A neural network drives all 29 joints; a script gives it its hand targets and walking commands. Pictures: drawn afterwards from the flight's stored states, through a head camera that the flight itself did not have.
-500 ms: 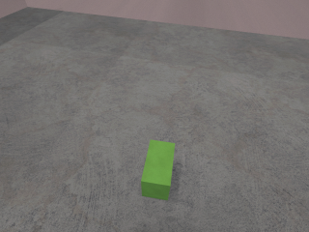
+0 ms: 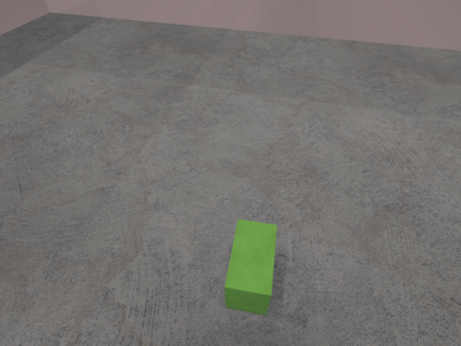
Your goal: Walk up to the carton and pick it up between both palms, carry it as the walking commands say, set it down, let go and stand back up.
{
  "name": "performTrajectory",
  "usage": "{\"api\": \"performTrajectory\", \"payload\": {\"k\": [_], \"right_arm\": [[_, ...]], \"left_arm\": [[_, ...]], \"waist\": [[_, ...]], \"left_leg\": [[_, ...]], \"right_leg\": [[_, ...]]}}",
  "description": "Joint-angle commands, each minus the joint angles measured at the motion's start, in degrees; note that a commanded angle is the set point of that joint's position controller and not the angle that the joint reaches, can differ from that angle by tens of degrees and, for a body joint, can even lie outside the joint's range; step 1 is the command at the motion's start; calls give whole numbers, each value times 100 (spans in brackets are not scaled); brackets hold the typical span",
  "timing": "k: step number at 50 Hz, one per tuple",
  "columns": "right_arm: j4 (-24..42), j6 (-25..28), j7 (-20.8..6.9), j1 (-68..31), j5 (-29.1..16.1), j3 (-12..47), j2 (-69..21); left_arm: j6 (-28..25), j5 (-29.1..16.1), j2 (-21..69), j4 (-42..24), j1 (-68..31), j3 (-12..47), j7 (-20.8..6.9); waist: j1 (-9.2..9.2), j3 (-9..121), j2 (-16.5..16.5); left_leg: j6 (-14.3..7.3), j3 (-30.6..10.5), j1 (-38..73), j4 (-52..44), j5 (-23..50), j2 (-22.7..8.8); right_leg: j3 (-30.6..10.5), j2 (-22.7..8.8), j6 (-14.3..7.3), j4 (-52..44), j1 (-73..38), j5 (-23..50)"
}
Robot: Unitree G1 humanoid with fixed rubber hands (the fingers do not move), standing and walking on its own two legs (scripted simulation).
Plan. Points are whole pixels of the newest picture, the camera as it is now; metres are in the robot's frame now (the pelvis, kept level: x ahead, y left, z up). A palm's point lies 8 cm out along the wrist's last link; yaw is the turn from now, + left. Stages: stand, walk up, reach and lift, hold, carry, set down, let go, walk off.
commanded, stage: walk up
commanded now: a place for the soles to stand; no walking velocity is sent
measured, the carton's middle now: (251, 265) +0.57 -0.08 -0.63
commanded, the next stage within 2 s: none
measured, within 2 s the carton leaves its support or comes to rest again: neither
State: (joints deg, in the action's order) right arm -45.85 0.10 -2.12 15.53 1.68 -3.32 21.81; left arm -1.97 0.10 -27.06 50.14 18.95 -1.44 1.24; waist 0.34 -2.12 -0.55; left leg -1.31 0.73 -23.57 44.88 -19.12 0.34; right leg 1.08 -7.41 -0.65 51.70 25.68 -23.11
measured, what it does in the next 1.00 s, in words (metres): shifts its weight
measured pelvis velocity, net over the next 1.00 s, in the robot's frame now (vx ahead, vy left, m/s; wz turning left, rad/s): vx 0.05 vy -0.03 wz -0.06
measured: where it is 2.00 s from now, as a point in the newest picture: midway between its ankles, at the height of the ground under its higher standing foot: outside the picture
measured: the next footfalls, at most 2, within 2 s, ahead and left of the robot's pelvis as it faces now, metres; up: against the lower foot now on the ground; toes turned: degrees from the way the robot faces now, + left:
left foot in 1.22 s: +0.20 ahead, +0.11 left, +0.00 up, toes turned -2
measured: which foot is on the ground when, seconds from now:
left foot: down 0.00-0.96, up 0.98-1.00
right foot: down 0.00-1.00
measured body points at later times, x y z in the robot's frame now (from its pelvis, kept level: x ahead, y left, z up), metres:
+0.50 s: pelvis +0.02 -0.01 +0.01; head +0.03 -0.02 +0.46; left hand +0.12 +0.33 -0.08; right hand +0.12 -0.32 -0.10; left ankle +0.05 +0.13 -0.70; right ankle +0.05 -0.14 -0.70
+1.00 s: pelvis +0.05 -0.03 +0.01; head +0.07 -0.05 +0.46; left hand +0.14 +0.31 -0.09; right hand +0.12 -0.35 -0.11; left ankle +0.05 +0.12 -0.70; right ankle +0.05 -0.14 -0.70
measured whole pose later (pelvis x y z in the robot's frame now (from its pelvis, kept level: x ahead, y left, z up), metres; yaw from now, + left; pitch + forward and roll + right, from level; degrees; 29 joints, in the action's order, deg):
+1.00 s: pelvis +0.05 -0.03 +0.01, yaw -3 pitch +1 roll +1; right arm -52.1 0.7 -0.9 11.7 1.7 -3.3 21.8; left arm -3.1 0.1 -25.6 56.9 12.9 -1.4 0.3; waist 0.2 -1.4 -1.0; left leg 0.2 1.3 -20.4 43.5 -23.8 -3.8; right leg 1.3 -1.1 -0.8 42.1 21.1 -21.8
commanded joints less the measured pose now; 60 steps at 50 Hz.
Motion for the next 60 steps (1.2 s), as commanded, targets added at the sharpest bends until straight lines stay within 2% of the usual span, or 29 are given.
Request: {"api": "performTrajectory", "payload": {"k": [1,4,5,6,7,8,10,12,14,17,29,37,38,40,43,44,45,46,47,48,49,51,53,54,55,56,58,59,60], "right_arm": [[216,182,283,-742,40,-444,1724],[247,126,223,-714,-57,-311,1452],[234,155,208,-473,-72,-248,1350],[236,175,195,-314,-133,-200,1032],[173,162,199,-296,-181,-154,864],[54,148,252,-274,-158,-195,1079],[-106,230,264,-215,-115,-242,1259],[-22,286,254,-408,-98,-245,1356],[-13,278,265,-638,-160,-183,1331],[-114,236,286,-626,-157,-156,1203],[-338,180,236,-933,-95,-139,1281],[-639,198,227,-908,-99,-103,1242],[-392,249,169,-627,17,-295,1559],[-396,236,125,-446,20,-383,1687],[-443,209,116,-200,36,-478,1770],[-370,198,112,-310,-12,-454,1701],[-375,176,106,-375,23,-436,1716],[-308,163,102,-502,26,-348,1513],[-119,156,88,-722,21,-291,1260],[88,153,81,-999,-37,-232,967],[165,151,164,-1318,-30,-203,1069],[233,220,194,-1172,-39,-229,1087],[227,271,143,-1055,-92,-241,1000],[244,262,115,-1057,-82,-245,970],[144,258,128,-971,-119,-224,902],[-27,229,149,-785,-116,-211,879],[-274,230,165,-487,-100,-252,838],[-423,234,204,-187,-48,-331,1082],[-359,253,256,-126,80,-451,1601]], "left_arm": [[9,62,-1035,-1,185,-375,-9],[-105,104,-897,159,270,-326,-28],[-162,138,-992,51,161,-321,9],[-206,211,-1180,27,75,-359,27],[-243,182,-1322,-41,-284,-338,29],[-215,135,-1326,-68,-616,-308,-4],[-189,75,-944,-68,-810,-171,-34],[-144,20,-830,49,-622,-126,-41],[-164,27,-906,101,-473,-176,-36],[-175,43,-1019,151,-752,-195,-33],[-57,101,-1000,310,-1248,-203,-88],[-65,48,-901,450,-1353,-161,-102],[-108,87,-1115,314,-903,-291,-137],[-110,114,-1123,274,-938,-312,-172],[-161,164,-899,325,-754,-272,-170],[-185,179,-910,300,-676,-317,-158],[-197,147,-874,370,-588,-320,-159],[-253,169,-932,368,-384,-362,-131],[-295,204,-1161,479,25,-423,-112],[-332,209,-1504,543,401,-518,-70],[-374,162,-1711,536,669,-570,-18],[-362,94,-1505,416,547,-507,58],[-286,104,-1329,239,467,-513,90],[-264,90,-1307,194,605,-493,118],[-229,95,-1272,93,378,-463,120],[-222,74,-1176,33,132,-408,131],[-165,-55,-1076,-105,-415,-262,107],[-171,-121,-881,-179,-479,-215,89],[-176,-140,-588,-231,-501,-88,101]], "waist": [[-239,-696,-1010],[-274,-12,-895],[-249,291,-544],[-220,779,260],[-59,796,670],[38,707,499],[166,475,-51],[-116,737,-268],[-150,1000,-241],[-27,916,-13],[-19,388,-74],[-54,670,-29],[26,863,-128],[169,510,-224],[207,466,-827],[118,469,-617],[27,442,-640],[-123,536,-560],[-274,614,77],[-446,455,933],[-643,508,712],[-431,607,382],[-420,893,952],[-373,867,812],[-372,999,1118],[-261,1047,914],[127,897,668],[294,1023,394],[377,998,-555]], "left_leg": [[-824,-1962,-922,-2554,-1783,-1232],[-627,-1370,-572,-1828,-890,-981],[-457,-1184,-548,-1401,-446,-917],[-254,-814,-380,-726,-107,-585],[-8,-393,-220,-394,-167,-246],[0,-202,183,-526,-410,-133],[-151,-762,838,-1152,384,-533],[-524,-1483,746,-1523,1039,-1111],[-514,-1150,709,-1199,1333,-1010],[-185,-617,710,-1111,1294,-616],[-192,-844,453,-1679,-528,-660],[-137,-786,613,-1740,213,-683],[-277,-555,985,-1455,-1477,-545],[-454,-1091,1201,-1722,-2582,-775],[-934,-1796,1646,-2184,-2226,-1562],[-994,-1720,1313,-2040,-1813,-1639],[-866,-1234,1094,-1772,-1412,-1355],[-646,-803,673,-1288,-958,-1044],[-348,-167,-196,-239,-740,-525],[57,323,-1556,876,-1019,-29],[125,6,-2236,1249,-1753,-94],[109,-226,-2195,1489,-1691,-255],[98,-120,-1833,609,-1733,-211],[80,-79,-1473,291,-1374,-193],[80,34,-1186,-3,-923,-161],[80,134,-624,-142,-235,-142],[24,293,951,-1244,1236,-64],[-167,-58,1724,-1546,1538,-293],[-582,-1454,2341,-1856,2094,-1362]], "right_leg": [[-24,228,-68,1,-12,-375],[284,571,-114,-1470,-951,183],[-54,373,-190,-1740,-1260,558],[-838,-178,-320,-2205,-1497,593],[-1903,-779,-564,-2656,-1217,261],[-1727,-879,-811,-2463,-753,394],[-804,-294,-434,-1763,-27,1073],[-193,227,-155,-1199,-432,1113],[-252,107,-179,-1463,-903,1351],[-632,-182,-347,-1630,-1007,1972],[-609,-4,-270,-2076,-489,168],[-613,-57,-211,-2151,-913,642],[-697,172,-376,-2072,-704,-504],[-638,312,-361,-1884,243,-1322],[172,628,-123,-967,545,-336],[123,529,-142,-1111,162,-351],[267,643,-158,-1622,-195,-378],[21,685,-249,-1914,-871,-40],[-904,235,-465,-2321,-1696,43],[-2759,-732,-1012,-2871,-2534,390],[-3564,-1326,-1570,-2915,-3137,1709],[-2927,-1264,-1628,-2341,-3440,3958],[-2017,-883,-1378,-1975,-3401,4360],[-1920,-858,-1288,-1955,-3206,4696],[-1631,-742,-1138,-1918,-3054,4541],[-1416,-674,-1025,-1851,-2505,4848],[-877,-303,-655,-1482,-1072,3995],[-641,-87,-384,-1144,-533,3155],[-317,383,-27,-382,456,2259]]}}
